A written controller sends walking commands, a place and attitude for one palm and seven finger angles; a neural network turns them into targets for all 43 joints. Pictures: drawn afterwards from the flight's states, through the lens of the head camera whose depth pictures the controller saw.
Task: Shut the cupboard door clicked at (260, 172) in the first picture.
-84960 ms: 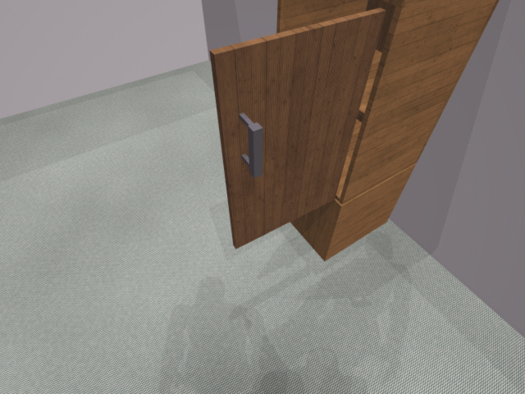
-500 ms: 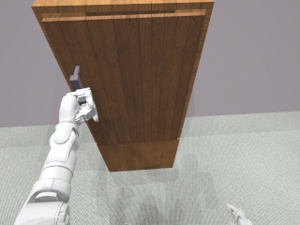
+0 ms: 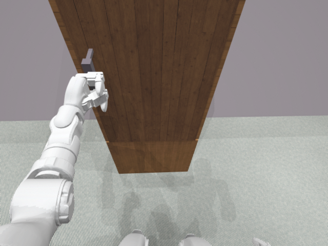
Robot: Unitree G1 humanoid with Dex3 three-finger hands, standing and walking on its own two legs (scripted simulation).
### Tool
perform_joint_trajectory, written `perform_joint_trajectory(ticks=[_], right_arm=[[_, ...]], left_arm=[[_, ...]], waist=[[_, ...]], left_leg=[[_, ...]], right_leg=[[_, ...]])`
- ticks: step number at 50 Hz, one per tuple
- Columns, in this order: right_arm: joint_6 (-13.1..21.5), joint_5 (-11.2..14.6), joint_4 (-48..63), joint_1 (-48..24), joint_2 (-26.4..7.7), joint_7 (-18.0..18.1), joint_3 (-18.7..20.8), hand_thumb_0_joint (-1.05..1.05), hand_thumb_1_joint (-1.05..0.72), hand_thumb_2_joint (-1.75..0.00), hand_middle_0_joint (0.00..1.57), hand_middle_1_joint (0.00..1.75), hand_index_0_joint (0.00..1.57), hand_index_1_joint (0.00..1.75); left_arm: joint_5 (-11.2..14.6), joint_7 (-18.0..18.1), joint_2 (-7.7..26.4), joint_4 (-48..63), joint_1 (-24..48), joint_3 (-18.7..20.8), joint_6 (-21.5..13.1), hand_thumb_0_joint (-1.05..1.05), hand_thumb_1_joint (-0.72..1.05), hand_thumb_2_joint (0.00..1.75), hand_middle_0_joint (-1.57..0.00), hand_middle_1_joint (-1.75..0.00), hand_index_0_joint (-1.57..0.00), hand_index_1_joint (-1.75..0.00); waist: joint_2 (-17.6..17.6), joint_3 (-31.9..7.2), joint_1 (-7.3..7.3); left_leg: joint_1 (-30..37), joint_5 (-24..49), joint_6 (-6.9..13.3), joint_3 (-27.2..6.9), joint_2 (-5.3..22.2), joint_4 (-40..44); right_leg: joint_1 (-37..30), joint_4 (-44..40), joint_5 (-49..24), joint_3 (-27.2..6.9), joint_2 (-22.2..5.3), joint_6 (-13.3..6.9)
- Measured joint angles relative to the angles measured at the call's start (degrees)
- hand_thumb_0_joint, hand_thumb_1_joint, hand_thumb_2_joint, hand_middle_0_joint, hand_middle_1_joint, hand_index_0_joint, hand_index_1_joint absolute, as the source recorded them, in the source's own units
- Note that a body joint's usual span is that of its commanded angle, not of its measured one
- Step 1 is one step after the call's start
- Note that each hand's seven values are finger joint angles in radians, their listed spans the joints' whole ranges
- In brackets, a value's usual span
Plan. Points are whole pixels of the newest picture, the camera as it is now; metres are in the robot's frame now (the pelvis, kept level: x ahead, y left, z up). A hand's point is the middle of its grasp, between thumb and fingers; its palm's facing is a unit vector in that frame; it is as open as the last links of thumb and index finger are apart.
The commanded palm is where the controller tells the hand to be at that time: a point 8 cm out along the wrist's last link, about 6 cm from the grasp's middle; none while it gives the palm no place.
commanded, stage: pull the fist back off the door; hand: left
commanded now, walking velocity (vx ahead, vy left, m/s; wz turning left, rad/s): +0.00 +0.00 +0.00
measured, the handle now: (94, 75) +0.52 +0.19 +0.11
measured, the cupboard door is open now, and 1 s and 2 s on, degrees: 0 0 0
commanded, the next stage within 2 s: draw the hand back to the body in 0.92 s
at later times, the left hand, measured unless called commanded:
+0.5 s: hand (112, 94) +0.45 +0.13 +0.11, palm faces +0.05 -1.00 +0.00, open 3.2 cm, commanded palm +0.42 +0.18 +0.11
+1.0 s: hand (109, 115) +0.39 +0.13 +0.10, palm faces +0.04 -1.00 +0.00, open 3.1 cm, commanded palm +0.37 +0.18 +0.11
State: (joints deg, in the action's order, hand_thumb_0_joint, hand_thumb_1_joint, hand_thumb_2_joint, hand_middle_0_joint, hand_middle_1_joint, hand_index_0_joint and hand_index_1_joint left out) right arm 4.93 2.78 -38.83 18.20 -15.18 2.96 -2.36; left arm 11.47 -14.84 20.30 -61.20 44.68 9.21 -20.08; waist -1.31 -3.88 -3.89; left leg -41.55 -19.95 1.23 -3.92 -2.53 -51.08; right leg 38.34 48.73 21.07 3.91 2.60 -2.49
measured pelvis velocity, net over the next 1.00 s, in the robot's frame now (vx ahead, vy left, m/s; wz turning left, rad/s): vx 0.05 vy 0.00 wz -0.03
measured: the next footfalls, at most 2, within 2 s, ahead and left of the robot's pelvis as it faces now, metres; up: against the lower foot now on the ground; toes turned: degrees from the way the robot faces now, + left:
none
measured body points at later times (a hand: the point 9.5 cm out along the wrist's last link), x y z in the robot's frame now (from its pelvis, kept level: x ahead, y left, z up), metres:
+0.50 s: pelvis -0.02 +0.00 -0.01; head +0.03 +0.00 +0.44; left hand +0.44 +0.19 +0.11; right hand +0.03 -0.26 -0.12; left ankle +0.05 +0.10 -0.69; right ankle +0.03 -0.10 -0.69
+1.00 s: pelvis +0.05 +0.00 +0.02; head +0.07 -0.01 +0.47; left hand +0.38 +0.19 +0.10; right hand +0.20 -0.24 -0.07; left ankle +0.05 +0.10 -0.69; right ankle +0.03 -0.10 -0.69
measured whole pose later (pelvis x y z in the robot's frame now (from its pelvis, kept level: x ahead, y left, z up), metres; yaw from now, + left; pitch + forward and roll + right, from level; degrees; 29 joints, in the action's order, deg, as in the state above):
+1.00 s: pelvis +0.05 +0.00 +0.02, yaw -2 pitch +7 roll -1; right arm 3.5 1.9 -31.6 14.3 -14.2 0.9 -1.0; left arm 9.6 -0.3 8.4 -19.0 9.5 3.8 -12.1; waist -2.6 -5.6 0.5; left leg -30.1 -22.6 1.7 -1.6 -2.0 -45.5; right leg 27.9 43.8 23.2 1.1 3.0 -2.2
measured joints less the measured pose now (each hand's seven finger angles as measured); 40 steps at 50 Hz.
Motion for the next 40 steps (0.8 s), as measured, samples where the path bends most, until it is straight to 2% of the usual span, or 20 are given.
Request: perform_joint_trajectory(ticks=[4, 7, 10, 13, 16, 18, 22, 26, 34, 40], right_arm=[[1.2, 0.1, -0.3, 0.2, -0.4, 0.4, -0.3, 0.01, -0.91, -0.9, 0.2, 0.3, 0.2, 0.3], [1.7, -0.6, -0.7, 0.6, -0.4, 0.2, -0.1, 0.01, -0.91, -0.9, 0.2, 0.3, 0.2, 0.3], [1.9, -1.5, -0.9, 0.6, -0.1, -0.7, -0.2, 0.01, -0.91, -0.9, 0.2, 0.3, 0.2, 0.3], [2.0, -2.2, -0.6, 0.8, 0.3, -1.5, -0.4, 0.01, -0.91, -0.9, 0.2, 0.3, 0.2, 0.3], [1.9, -2.4, -0.3, 1.1, 0.6, -2.0, -0.5, 0.01, -0.91, -0.9, 0.2, 0.3, 0.2, 0.3], [1.8, -2.3, 0.0, 1.5, 0.6, -2.1, -0.4, 0.01, -0.91, -0.9, 0.2, 0.3, 0.2, 0.3], [1.5, -2.0, 0.2, 2.4, 0.3, -2.0, -0.2, 0.01, -0.91, -0.9, 0.2, 0.3, 0.2, 0.3], [1.1, -1.8, 0.6, 3.2, -0.1, -2.1, 0.3, 0.01, -0.91, -0.9, 0.2, 0.3, 0.2, 0.3], [-0.9, -1.8, 3.6, 3.7, 0.0, -2.8, 1.1, 0.01, -0.91, -0.9, 0.2, 0.3, 0.2, 0.3], [-1.5, -1.7, 5.6, 2.2, 0.9, -2.9, 1.4, 0.01, -0.91, -0.9, 0.2, 0.3, 0.2, 0.3]], left_arm=[[0.4, 0.8, 0.6, -1.6, 2.6, -0.7, 0.3, 0.02, 0.9, 0.9, -1.4, -1.5, -1.4, -1.5], [-0.4, 8.3, -2.0, -1.0, 3.7, -0.6, 0.9, 0.02, 0.9, 0.9, -1.42, -1.5, -1.42, -1.5], [-1.8, 15.4, -3.8, -1.4, 4.3, 0.5, 0.7, 0.02, 0.9, 0.9, -1.43, -1.5, -1.42, -1.5], [-3.3, 18.5, -3.7, -2.7, 4.7, 1.3, 0.1, 0.02, 0.9, 0.9, -1.42, -1.5, -1.41, -1.5], [-5.2, 18.2, -2.3, -4.0, 4.9, 0.9, -0.3, 0.02, 0.9, 0.9, -1.41, -1.5, -1.39, -1.5], [-5.5, 17.2, -1.5, -4.4, 4.8, 0.7, -0.3, 0.02, 0.9, 0.9, -1.4, -1.5, -1.37, -1.5], [-3.6, 14.9, -1.3, -4.0, 4.1, 1.7, 0.0, 0.02, 0.9, 0.9, -1.37, -1.5, -1.34, -1.5], [-2.4, 14.0, -3.1, -0.8, 1.7, 2.5, -0.1, 0.02, 0.9, 0.9, -1.34, -1.5, -1.33, -1.5], [-3.3, 15.6, -7.9, 12.3, -11.2, 3.0, 0.7, 0.02, 0.9, 0.9, -1.31, -1.5, -1.31, -1.5], [-2.7, 16.4, -10.4, 26.6, -23.6, 1.0, 2.3, 0.02, 0.9, 0.9, -1.3, -1.5, -1.31, -1.5]], waist=[[0.0, 0.1, -0.38], [-0.1, -0.2, -0.21], [-0.1, -0.7, -0.84], [-0.1, -1.1, -1.72], [-0.1, -1.3, -2.45], [-0.3, -1.2, -2.67], [-0.6, -0.9, -2.44], [-0.7, -1.0, -2.08], [-1.0, -2.0, -1.02], [-0.8, -2.2, 0.9]], left_leg=[[-2.2, 0.5, 0.0, -0.2, -0.1, -1.1], [-3.6, 0.7, -0.1, -0.2, -0.2, -1.7], [-4.5, 1.0, -0.1, -0.1, -0.4, -1.9], [-5.1, 1.4, 0.0, 0.0, -0.2, -2.4], [-5.3, 1.3, -0.1, 0.2, 0.0, -2.8], [-5.3, 1.2, -0.1, 0.4, 0.2, -3.0], [-4.6, 1.1, -0.1, 1.0, 0.6, -2.7], [-3.5, 0.9, 0.2, 1.7, 0.8, -1.9], [1.6, -0.5, 0.6, 3.8, 1.4, 1.2], [6.3, -1.6, 0.6, 4.4, 1.5, 3.6]], right_leg=[[2.1, 1.1, -0.4, 0.3, -0.1, 0.1], [3.5, 1.6, -0.8, 0.4, -0.3, 0.2], [4.4, 2.2, -1.0, 0.4, -0.5, 0.2], [5.1, 2.8, -1.1, 0.4, -0.4, 0.2], [5.5, 3.2, -1.1, 0.2, -0.2, 0.1], [5.5, 3.3, -1.2, 0.0, 0.1, 0.0], [5.0, 3.0, -1.4, -0.6, 0.4, 0.1], [4.2, 2.3, -1.4, -1.4, 0.6, 0.3], [0.0, -0.3, -0.5, -3.8, 1.1, 0.5], [-4.4, -2.5, 0.5, -4.6, 1.3, 0.5]])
